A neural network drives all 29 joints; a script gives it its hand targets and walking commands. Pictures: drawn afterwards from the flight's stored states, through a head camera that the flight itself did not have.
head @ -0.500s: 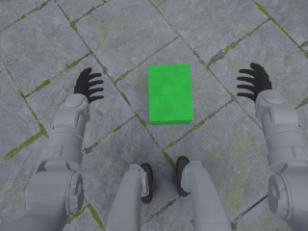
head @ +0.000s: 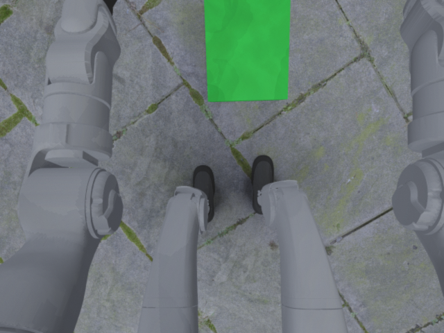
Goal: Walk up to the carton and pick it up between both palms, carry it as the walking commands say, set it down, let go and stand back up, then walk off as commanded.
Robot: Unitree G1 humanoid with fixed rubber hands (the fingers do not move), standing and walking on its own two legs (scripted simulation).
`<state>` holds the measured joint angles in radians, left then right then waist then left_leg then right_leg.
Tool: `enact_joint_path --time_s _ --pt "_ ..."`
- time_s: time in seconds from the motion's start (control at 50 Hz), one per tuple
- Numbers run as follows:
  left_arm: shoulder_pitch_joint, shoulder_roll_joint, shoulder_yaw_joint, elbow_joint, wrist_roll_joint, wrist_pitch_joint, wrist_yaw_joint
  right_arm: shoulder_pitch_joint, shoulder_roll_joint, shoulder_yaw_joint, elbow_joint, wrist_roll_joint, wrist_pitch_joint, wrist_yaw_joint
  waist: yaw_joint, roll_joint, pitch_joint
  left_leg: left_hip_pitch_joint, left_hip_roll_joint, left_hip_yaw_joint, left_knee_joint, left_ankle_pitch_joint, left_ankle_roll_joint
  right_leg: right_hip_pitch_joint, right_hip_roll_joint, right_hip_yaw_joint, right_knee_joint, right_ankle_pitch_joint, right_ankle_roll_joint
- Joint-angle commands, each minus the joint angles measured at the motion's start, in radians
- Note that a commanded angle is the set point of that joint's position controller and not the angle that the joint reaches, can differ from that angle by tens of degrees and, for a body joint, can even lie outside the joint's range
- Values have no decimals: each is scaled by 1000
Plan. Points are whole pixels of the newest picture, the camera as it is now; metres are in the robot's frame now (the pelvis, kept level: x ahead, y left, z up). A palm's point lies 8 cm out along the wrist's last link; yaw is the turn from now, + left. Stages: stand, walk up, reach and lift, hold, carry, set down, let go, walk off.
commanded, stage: reach and lift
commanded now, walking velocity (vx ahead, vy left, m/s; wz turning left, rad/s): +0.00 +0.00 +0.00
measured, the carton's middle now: (245, 47) +0.57 -0.04 -0.59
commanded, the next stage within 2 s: none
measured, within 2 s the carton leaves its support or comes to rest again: neither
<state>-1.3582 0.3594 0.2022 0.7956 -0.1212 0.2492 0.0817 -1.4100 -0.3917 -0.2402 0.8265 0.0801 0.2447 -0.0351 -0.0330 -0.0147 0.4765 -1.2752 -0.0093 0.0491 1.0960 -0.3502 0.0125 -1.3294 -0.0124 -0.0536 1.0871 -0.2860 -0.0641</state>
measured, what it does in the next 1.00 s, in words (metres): lowers itself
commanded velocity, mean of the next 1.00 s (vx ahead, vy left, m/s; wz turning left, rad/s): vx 0.00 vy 0.00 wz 0.00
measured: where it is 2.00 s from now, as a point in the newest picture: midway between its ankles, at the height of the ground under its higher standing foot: (234, 199)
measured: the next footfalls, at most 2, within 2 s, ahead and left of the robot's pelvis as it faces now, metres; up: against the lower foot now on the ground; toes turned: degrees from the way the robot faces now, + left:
none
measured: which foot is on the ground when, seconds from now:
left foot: down 0.00-1.00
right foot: down 0.00-1.00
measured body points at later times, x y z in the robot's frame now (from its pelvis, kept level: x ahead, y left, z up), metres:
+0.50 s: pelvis -0.04 +0.00 -0.12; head +0.34 -0.01 +0.11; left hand +0.57 +0.16 -0.26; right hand +0.55 -0.23 -0.26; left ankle +0.07 +0.11 -0.63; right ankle +0.10 -0.09 -0.63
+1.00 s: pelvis -0.04 +0.00 -0.25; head +0.34 -0.02 -0.03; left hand +0.56 +0.16 -0.41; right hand +0.56 -0.22 -0.41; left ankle +0.07 +0.11 -0.63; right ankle +0.10 -0.09 -0.63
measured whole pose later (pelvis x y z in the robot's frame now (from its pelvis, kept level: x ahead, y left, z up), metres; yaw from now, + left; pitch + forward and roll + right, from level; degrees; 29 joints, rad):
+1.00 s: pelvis -0.04 +0.00 -0.25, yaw +2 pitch +32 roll +3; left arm -1.62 0.43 0.05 1.05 -0.28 0.23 0.16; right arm -1.64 -0.49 -0.07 1.06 0.26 0.22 -0.12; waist -0.06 0.01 0.52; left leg -2.05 -0.01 0.06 2.07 -0.58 0.02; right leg -2.11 0.00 -0.02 2.05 -0.50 -0.05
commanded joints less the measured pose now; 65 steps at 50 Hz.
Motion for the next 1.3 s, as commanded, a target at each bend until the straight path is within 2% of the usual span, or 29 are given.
enact_joint_path --time_s 0.0,0.02,0.04,0.06,0.08,0.2,0.22,0.26,0.28,0.32,0.36,0.42,0.48,0.52,0.54,0.56,0.6,0.66,0.74,0.78,0.82,0.94,1.02,1.04,1.06,1.12,1.18,1.24,1.28 --pt "-294 105 0 -288 -2 -29 29 -253 -214 -60 -243 -9 -36 -3 -10 59 -2283 623 -89 -57 -7 581 -25 986 81 90 62 730 48" --pt "-345 188 17 -359 9 -13 49 -313 -227 -43 -348 23 -19 -16 13 51 -2496 679 -90 -30 29 583 -28 1130 85 107 73 798 53" --pt "-272 122 -35 -302 -45 -10 45 -286 -222 -62 -299 -2 -22 -18 -49 -26 -2391 526 -92 -50 44 574 -20 1146 80 100 115 883 51" --pt "-250 165 11 -342 -3 -17 41 -209 -178 -45 -279 9 -20 -24 20 4 -2338 388 -113 -26 15 608 -16 1237 66 132 127 999 49" --pt "-230 209 50 -348 3 -29 53 -266 -195 -71 -380 -3 -24 -28 24 -89 -2297 214 -115 -10 -3 499 8 1343 50 155 162 1024 55" --pt "-414 132 -26 -238 17 -32 46 -341 -222 -108 -183 5 -48 -17 -60 107 -2066 384 -85 -49 119 364 -35 723 78 78 184 564 53" --pt "-361 85 -59 -235 -24 -21 48 -329 -226 -77 -220 12 -59 -11 -84 43 -2131 453 -80 -61 155 441 -35 722 87 60 180 597 50" --pt "-375 103 -39 -131 -18 -29 54 -309 -163 -47 -40 33 -46 3 -17 57 -1982 300 -78 -42 175 342 -33 614 79 78 219 505 52" --pt "-491 130 -63 -191 -24 -35 63 -383 -229 -63 -65 26 -50 0 -73 84 -2011 324 -77 -35 196 288 -42 593 75 72 227 446 47" --pt "-473 148 -31 -68 -45 -19 64 -426 -201 -27 -12 34 -39 -10 -29 -23 -1929 165 -77 -44 244 149 -26 530 71 70 272 308 59" --pt "-496 164 -38 -96 -36 -21 67 -471 -204 -1 -52 73 -45 -18 3 23 -2014 154 -85 -10 271 137 -21 605 72 82 309 323 50" --pt "-508 158 -65 73 -51 6 75 -538 -258 4 33 50 -23 -30 -12 -13 -1979 102 -85 -10 334 50 -23 481 75 45 370 190 61" --pt "-653 274 -24 -148 -51 -12 100 -581 -272 28 -51 97 -16 -50 25 -14 -2154 103 -87 9 410 93 -19 528 78 56 452 251 61" --pt "-658 215 -78 25 -107 14 94 -652 -288 77 25 114 0 -59 1 -29 -2008 -3 -76 8 441 -26 -3 435 66 61 467 119 50" --pt "-678 224 -100 -102 -135 24 101 -680 -343 57 -122 116 0 -74 -40 -26 -2155 88 -77 -9 486 74 -3 487 65 52 508 227 44" --pt "-675 278 -79 -104 -115 26 108 -666 -304 85 -139 144 12 -85 12 -3 -2262 113 -78 15 513 98 0 572 60 78 519 278 42" --pt "-678 272 -126 0 -145 44 122 -602 -331 68 73 153 34 -85 -40 7 -2046 13 -73 11 547 27 -1 370 57 45 565 171 46" --pt "-663 224 -148 -3 -177 35 104 -615 -293 95 11 142 12 -79 -77 -35 -2029 -30 -64 0 613 22 7 371 47 55 592 170 39" --pt "-662 247 -133 110 -158 30 89 -656 -272 125 45 186 11 -74 -15 12 -1845 -110 -59 12 655 -25 23 218 40 69 649 97 37" --pt "-723 263 -114 -69 -147 -7 89 -631 -260 139 -33 185 -13 -70 -12 27 -1947 -73 -66 21 705 48 8 290 32 86 669 175 32" --pt "-656 258 -99 83 -124 -15 83 -635 -266 152 49 180 -18 -73 27 13 -1856 -174 -58 25 720 -12 13 245 34 85 716 132 38" --pt "-704 300 -89 47 -139 -67 83 -650 -310 118 40 176 -68 -90 -8 -19 -1861 -251 -54 23 847 16 9 258 23 105 814 198 44" --pt "-589 223 -128 230 -163 -76 75 -581 -278 141 215 167 -86 -78 -31 -25 -1619 -365 -50 15 875 -26 1 129 18 85 853 141 48" --pt "-588 177 -176 133 -187 -93 68 -568 -274 114 150 162 -107 -77 -77 7 -1701 -261 -54 -8 873 61 2 89 24 65 886 191 42" --pt "-617 231 -167 28 -179 -116 71 -574 -242 158 70 202 -121 -79 -38 0 -1761 -249 -60 14 896 121 0 169 22 69 900 272 47" --pt "-555 213 -147 218 -181 -121 71 -568 -273 139 178 171 -135 -76 -39 -49 -1568 -417 -55 -9 940 88 -1 87 18 93 949 287 48" --pt "-615 228 -172 53 -194 -147 71 -591 -282 144 42 204 -160 -81 -48 -4 -1744 -334 -53 0 1001 132 -13 183 9 112 973 331 48" --pt "-613 151 -244 197 -243 -149 66 -565 -233 179 232 233 -157 -67 -75 11 -1469 -375 -44 -31 1005 92 -5 -45 1 93 990 206 45" --pt "-588 192 -203 176 -197 -167 69 -536 -227 171 246 231 -168 -57 -28 49 -1461 -350 -32 -33 1013 104 -10 -61 -4 96 1017 219 49"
